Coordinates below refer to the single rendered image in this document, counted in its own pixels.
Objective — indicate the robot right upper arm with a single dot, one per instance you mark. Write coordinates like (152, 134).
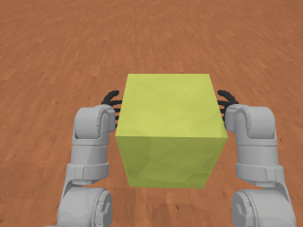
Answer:
(261, 208)

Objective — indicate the right robot forearm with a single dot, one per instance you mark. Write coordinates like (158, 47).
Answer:
(255, 133)

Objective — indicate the right robot hand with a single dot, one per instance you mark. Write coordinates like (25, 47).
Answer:
(224, 103)

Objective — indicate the robot left upper arm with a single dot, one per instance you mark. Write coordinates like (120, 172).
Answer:
(85, 207)

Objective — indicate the carton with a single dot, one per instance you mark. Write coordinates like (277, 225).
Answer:
(170, 131)

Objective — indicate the left robot hand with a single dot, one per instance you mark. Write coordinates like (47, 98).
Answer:
(107, 101)

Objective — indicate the left robot forearm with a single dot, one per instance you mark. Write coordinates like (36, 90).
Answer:
(91, 131)

